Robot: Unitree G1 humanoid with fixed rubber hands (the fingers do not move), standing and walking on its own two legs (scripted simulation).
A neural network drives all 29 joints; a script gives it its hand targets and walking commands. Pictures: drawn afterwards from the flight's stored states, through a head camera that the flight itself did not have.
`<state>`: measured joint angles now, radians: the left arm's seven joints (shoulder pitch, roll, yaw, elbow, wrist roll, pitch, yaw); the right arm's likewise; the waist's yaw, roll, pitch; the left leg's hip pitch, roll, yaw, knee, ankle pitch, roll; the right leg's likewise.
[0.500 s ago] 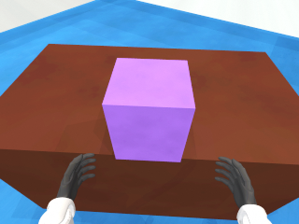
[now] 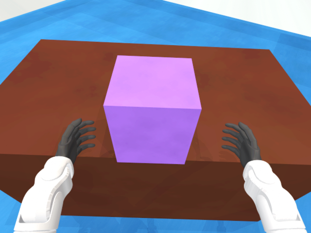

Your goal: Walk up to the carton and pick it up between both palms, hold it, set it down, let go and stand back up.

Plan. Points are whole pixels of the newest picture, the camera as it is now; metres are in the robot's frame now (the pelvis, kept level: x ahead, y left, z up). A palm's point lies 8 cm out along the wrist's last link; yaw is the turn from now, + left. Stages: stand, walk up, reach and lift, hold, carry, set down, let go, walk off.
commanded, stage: reach and lift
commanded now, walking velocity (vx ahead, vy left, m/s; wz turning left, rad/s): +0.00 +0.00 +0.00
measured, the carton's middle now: (152, 112) +0.44 +0.04 +0.06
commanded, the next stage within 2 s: none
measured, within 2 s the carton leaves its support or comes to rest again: neither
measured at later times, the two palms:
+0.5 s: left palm (72, 113) +0.35 +0.22 +0.15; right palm (251, 118) +0.36 -0.20 +0.14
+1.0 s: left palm (72, 78) +0.41 +0.22 +0.20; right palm (248, 83) +0.43 -0.19 +0.19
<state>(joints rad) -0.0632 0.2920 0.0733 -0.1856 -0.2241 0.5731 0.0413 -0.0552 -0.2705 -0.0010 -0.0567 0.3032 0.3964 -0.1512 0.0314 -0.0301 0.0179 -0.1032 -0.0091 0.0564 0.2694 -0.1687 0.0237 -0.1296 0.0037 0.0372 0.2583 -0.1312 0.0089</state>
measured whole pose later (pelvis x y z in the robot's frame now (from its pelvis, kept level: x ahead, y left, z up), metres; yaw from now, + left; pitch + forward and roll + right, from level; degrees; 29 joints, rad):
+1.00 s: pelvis -0.01 -0.01 +0.00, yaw +3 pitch +8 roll +0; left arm -0.89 0.44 0.05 0.49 -0.31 0.70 0.06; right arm -0.91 -0.30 -0.11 0.58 0.26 0.59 -0.14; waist -0.03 -0.01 -0.10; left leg -0.28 -0.01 0.00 0.24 -0.10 0.01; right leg -0.28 0.00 0.00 0.21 -0.08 0.00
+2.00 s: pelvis +0.00 +0.00 +0.00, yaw +4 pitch +16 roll +0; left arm -0.80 0.25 0.05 0.98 -0.16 0.06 0.03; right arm -0.75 -0.14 -0.13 0.89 0.08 0.08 -0.11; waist -0.03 0.02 -0.19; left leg -0.41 -0.03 -0.02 0.21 -0.08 0.02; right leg -0.38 -0.01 0.00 0.14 -0.04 0.01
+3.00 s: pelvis +0.01 -0.01 +0.00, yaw +7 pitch +12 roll +0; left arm -0.69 -0.07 0.45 0.81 0.26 0.04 -0.02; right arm -0.67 0.12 -0.50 0.73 -0.38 0.08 -0.04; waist -0.04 0.03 -0.17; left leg -0.18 -0.03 -0.06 -0.08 0.05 0.02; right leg -0.16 -0.01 -0.05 -0.09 0.04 0.00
